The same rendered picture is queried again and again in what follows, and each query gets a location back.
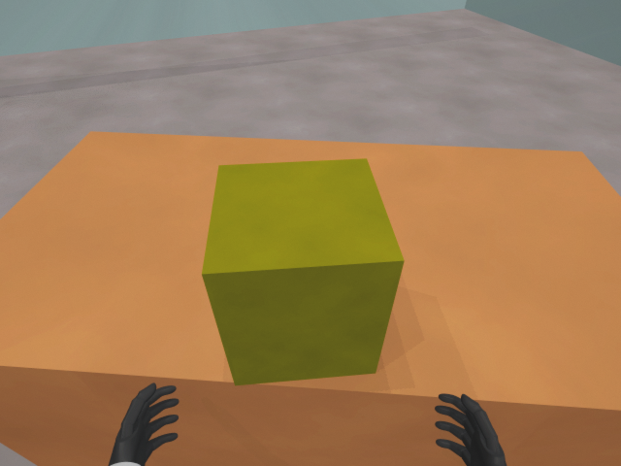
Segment carton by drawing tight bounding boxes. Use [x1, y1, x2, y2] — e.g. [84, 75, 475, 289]
[202, 158, 405, 385]

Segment left robot hand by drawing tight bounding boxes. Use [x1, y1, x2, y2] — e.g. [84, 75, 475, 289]
[109, 383, 179, 466]

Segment pedestal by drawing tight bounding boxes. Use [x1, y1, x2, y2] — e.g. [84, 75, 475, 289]
[0, 131, 621, 466]

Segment right robot hand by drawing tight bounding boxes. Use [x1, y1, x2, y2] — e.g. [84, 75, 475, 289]
[435, 393, 507, 466]

